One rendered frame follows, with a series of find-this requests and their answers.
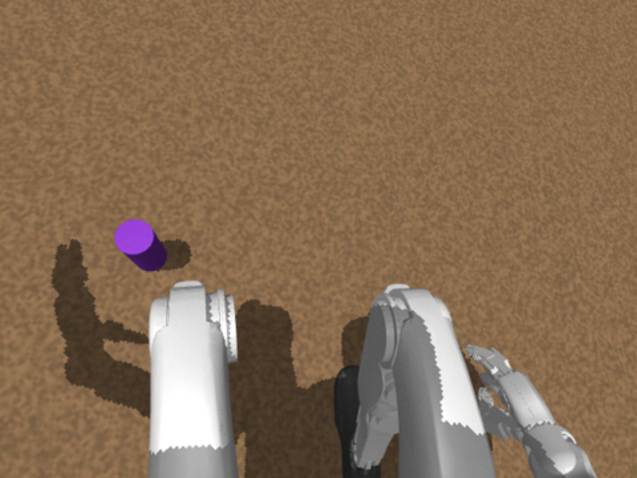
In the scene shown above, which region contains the right robot foot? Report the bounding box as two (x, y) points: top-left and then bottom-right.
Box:
(333, 365), (381, 478)

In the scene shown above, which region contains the right robot hand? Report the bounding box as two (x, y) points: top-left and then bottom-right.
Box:
(466, 345), (557, 443)

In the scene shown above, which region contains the right robot arm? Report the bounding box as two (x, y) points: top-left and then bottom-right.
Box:
(522, 424), (597, 478)

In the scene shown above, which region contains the can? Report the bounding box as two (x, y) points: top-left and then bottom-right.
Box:
(114, 219), (167, 272)

